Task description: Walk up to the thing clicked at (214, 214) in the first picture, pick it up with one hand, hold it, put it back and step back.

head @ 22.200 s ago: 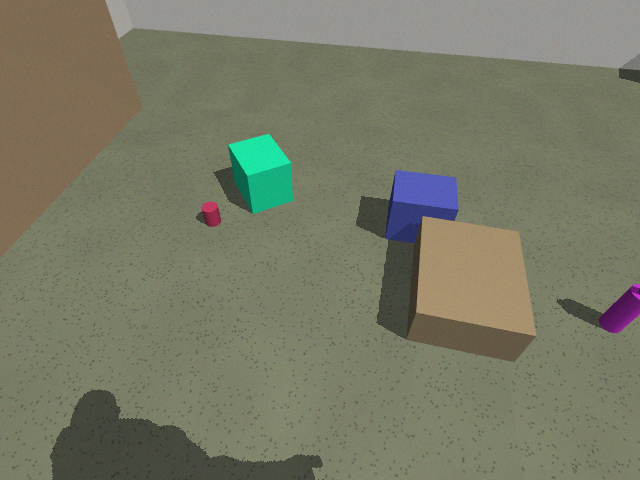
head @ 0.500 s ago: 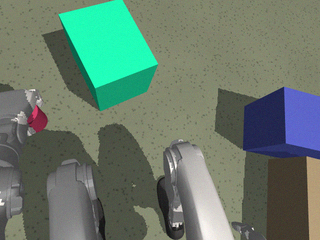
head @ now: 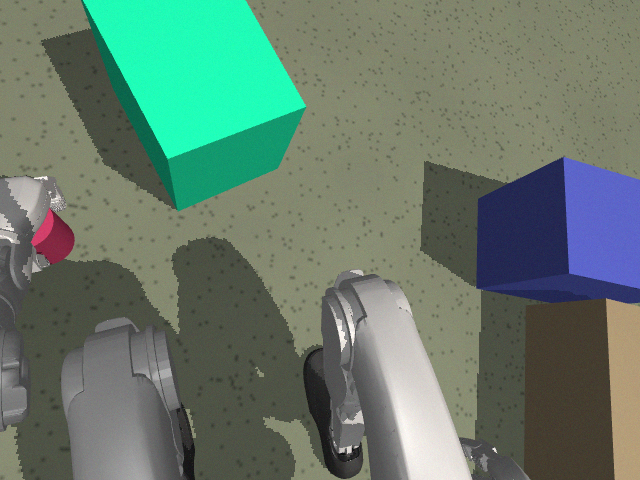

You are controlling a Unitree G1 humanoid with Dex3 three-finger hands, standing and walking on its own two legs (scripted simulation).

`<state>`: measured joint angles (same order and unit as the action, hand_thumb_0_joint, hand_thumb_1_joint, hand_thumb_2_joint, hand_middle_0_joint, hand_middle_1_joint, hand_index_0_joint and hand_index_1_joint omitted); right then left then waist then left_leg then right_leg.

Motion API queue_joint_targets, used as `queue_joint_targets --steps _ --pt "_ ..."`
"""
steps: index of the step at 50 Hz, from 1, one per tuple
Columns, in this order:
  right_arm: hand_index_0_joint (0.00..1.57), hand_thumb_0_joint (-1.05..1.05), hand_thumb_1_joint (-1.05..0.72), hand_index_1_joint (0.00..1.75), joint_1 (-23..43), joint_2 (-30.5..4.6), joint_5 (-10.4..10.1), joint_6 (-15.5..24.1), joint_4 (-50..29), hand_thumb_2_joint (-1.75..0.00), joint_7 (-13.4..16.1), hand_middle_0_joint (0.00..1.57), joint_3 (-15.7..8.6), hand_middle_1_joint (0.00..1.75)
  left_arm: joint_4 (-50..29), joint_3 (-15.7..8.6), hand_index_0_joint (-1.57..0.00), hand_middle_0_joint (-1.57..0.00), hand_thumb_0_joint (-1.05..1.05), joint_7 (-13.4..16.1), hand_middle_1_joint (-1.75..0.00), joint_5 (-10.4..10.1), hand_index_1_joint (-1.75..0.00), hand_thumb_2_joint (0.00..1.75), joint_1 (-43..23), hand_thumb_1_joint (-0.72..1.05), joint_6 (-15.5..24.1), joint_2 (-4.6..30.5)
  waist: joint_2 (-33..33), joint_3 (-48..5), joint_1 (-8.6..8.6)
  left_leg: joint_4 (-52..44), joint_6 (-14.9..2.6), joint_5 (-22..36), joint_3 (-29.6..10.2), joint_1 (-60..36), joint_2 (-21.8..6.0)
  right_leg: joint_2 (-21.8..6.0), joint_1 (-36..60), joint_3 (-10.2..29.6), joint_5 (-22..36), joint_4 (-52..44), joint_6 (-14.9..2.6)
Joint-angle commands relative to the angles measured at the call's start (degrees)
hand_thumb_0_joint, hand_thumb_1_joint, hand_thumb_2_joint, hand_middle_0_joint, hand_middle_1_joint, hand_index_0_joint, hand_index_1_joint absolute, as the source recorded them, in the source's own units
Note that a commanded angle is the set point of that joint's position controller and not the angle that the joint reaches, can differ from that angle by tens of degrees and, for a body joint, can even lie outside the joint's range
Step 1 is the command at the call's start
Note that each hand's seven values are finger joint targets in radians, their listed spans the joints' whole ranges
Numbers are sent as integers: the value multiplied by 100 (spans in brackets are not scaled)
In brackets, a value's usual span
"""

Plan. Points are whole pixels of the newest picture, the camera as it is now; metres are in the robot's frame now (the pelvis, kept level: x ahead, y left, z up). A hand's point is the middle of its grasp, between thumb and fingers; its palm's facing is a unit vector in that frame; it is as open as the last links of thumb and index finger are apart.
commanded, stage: rest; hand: left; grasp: from above
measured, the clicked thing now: (35, 232) +0.46 +0.27 -0.22
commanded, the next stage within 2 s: open in 0.96 s
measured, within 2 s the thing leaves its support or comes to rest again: rests again in 0.58 s
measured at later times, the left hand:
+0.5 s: hand (43, 234) +0.46 +0.27 -0.23, palm faces -0.45 -0.11 -0.89, open 9.1 cm
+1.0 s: hand (42, 235) +0.46 +0.27 -0.25, palm faces -0.44 -0.13 -0.89, open 9.1 cm
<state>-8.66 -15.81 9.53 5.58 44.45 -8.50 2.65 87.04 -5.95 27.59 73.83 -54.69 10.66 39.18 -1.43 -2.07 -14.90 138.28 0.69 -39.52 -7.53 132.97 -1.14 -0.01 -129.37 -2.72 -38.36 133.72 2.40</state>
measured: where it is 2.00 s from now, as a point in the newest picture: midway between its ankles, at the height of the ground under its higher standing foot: (261, 460)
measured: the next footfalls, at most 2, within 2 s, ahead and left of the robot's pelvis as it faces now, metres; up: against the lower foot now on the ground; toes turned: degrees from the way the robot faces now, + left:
none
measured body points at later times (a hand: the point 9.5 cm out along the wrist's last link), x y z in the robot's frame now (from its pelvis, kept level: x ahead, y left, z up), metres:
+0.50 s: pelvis +0.01 +0.00 -0.03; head +0.26 +0.07 +0.34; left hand +0.48 +0.27 -0.18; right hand +0.03 -0.27 -0.11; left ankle +0.08 +0.13 -0.29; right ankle +0.10 -0.13 -0.29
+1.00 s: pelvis +0.00 +0.00 -0.03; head +0.26 +0.08 +0.33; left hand +0.48 +0.28 -0.20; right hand +0.02 -0.27 -0.11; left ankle +0.08 +0.13 -0.29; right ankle +0.10 -0.13 -0.29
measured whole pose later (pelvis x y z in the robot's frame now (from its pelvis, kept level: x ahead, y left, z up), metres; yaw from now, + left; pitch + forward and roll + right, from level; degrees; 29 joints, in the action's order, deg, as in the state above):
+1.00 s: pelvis +0.00 +0.00 -0.03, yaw -4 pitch +29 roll -11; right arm -6.9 -18.2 15.7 11.1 44.0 -15.1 9.4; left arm 100.2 -11.1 35.2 76.2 -58.0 13.4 50.0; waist -4.0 4.5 -19.8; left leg 147.0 1.0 -41.3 -12.5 135.6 -1.0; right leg 1.6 -130.6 -6.2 -38.2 138.9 3.5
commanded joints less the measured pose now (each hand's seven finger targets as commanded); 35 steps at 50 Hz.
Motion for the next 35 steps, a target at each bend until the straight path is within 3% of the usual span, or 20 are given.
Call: queue_joint_targets --steps 1,3,6,8,9,10,12,13,15,16,17,21,23,24,25,28,30,33,34,35 --pt "20 0 -91 30 -1208 -1483 31 81 3 -90 26 20 -460 30 -1038 -244 -99 -99 0 411 -74 -92 -74 84 -2006 59 -30 1569 2083 -4031 -21 -1419 -174 975 584 -3134 116 178 1834 -638 1205 -1217 -424" --pt "20 0 -90 30 -1198 -1455 65 102 -3 -90 -11 20 -408 30 -861 -150 -99 -98 0 442 -72 -55 -71 82 -1924 60 -62 1423 2123 -3926 -96 -1378 -160 1035 570 -3109 114 177 1762 -672 1258 -1105 -429" --pt "20 0 -90 30 -1259 -1501 108 127 37 -90 -59 20 -373 30 -739 -242 -97 -96 0 473 -71 -69 -71 83 -2001 58 -41 1519 1858 -3765 -203 -1214 -196 976 556 -2879 118 186 1745 -694 1232 -1144 -401" --pt "20 0 -90 30 -1212 -1503 141 157 52 -90 -97 20 -312 30 -499 -174 -95 -94 0 496 -73 -77 -72 81 -1865 55 -25 1484 1948 -3756 -171 -1173 -192 987 551 -2806 101 222 1815 -692 1263 -1124 -402" --pt "20 0 -90 30 -1268 -1546 160 155 85 -90 -89 20 -317 30 -754 -410 -94 -94 0 541 -73 -99 -72 82 -2005 55 11 1790 1811 -3888 -154 -1112 -205 1030 545 -2793 108 221 1915 -703 1309 -1137 -379" --pt "20 0 -90 30 -1280 -1554 144 160 40 -90 -109 20 -313 30 -675 -434 -95 -93 0 542 -74 -79 -73 81 -1807 57 1 1809 1882 -3818 -108 -1117 -199 1087 553 -2751 117 203 1961 -707 1338 -1077 -388" --pt "20 0 -90 30 -1185 -1492 211 187 104 -90 -167 20 -252 30 -350 -179 -95 -94 0 514 -75 -57 -74 84 -1884 57 2 1500 1792 -3728 -243 -1025 -199 1009 542 -2667 100 253 1867 -718 1316 -1042 -386" --pt "20 0 -90 30 -1240 -1533 232 221 88 -90 -197 20 -240 30 -474 -216 -95 -94 0 513 -77 -42 -75 84 -2149 58 58 1659 1867 -3637 -358 -946 -203 1022 539 -2623 100 249 1872 -742 1346 -1004 -379" --pt "20 0 -90 30 -1204 -1607 257 276 25 -90 -225 20 -229 30 -452 -417 -96 -95 0 551 -78 -82 -76 85 -1920 59 97 1903 1859 -3710 -220 -903 -204 1099 509 -2630 101 250 1976 -757 1400 -980 -372" --pt "20 0 -90 30 -1218 -1582 253 278 98 -90 -244 20 -212 30 -269 -375 -98 -96 0 571 -77 -80 -75 84 -1718 60 103 1808 1895 -3611 -156 -945 -191 986 510 -2588 107 249 1927 -764 1280 -970 -391" --pt "20 0 -90 30 -1211 -1674 289 275 3 -90 -238 20 -239 30 -492 -667 -99 -97 0 636 -78 -43 -76 84 -1756 63 129 2095 1919 -3726 -194 -949 -187 1170 494 -2684 103 253 1998 -820 1437 -965 -363" --pt "20 0 -90 30 -1168 -1613 357 357 33 -90 -362 20 -144 30 -183 -286 -100 -98 0 639 -79 -10 -77 84 -1892 65 161 1653 1972 -3529 -413 -793 -175 1160 447 -2674 89 271 1865 -882 1496 -830 -362" --pt "20 0 -90 30 -1195 -1746 360 358 11 -90 -361 20 -170 30 -339 -725 -101 -99 0 740 -77 -17 -75 85 -1671 65 187 2233 2087 -3711 -228 -839 -172 1234 421 -2678 86 282 2026 -889 1539 -822 -363" --pt "20 0 -90 30 -1133 -1664 355 357 40 -90 -391 20 -139 30 -226 -503 -101 -99 0 736 -77 8 -75 82 -1603 66 178 1984 2171 -3628 -200 -891 -147 1128 428 -2647 83 294 1945 -871 1409 -796 -396" --pt "20 0 -90 30 -1087 -1671 406 379 25 -90 -420 20 -121 30 -184 -479 -101 -99 0 766 -79 62 -76 83 -1790 67 180 1996 2126 -3532 -308 -816 -147 1072 428 -2647 68 307 1855 -909 1397 -779 -392" --pt "20 0 -90 30 -1059 -1742 413 413 3 -90 -454 20 -109 30 -248 -516 -101 -99 0 857 -78 47 -76 84 -1887 66 202 2079 2186 -3519 -371 -750 -163 1068 396 -2598 60 320 1853 -915 1429 -755 -381" --pt "20 0 -90 30 -1157 -1791 444 401 82 -90 -469 20 -116 30 -154 -806 -102 -99 0 949 -77 111 -75 83 -1702 68 168 2387 2255 -3495 -367 -743 -148 1218 391 -2664 62 309 1881 -960 1548 -684 -358" --pt "20 0 -90 30 -1174 -1800 498 430 88 -90 -522 20 -108 30 -25 -673 -102 -101 0 944 -77 146 -75 85 -1918 68 179 2227 2181 -3367 -541 -606 -158 1159 392 -2596 49 322 1883 -936 1562 -712 -339" --pt "20 0 -90 30 -1029 -1784 486 473 9 -90 -537 20 -65 30 -45 -522 -101 -100 0 936 -75 63 -74 85 -1943 66 199 2029 2185 -3306 -521 -659 -156 1122 360 -2564 49 322 1810 -963 1505 -720 -346" --pt "20 0 -90 30 -1022 -1798 488 489 50 -90 -542 20 -48 30 47 -544 -101 -99 0 954 -77 75 -75 83 -1907 67 201 2114 2192 -3302 -519 -658 -156 1061 332 -2553 40 341 1824 -971 1455 -727 -363"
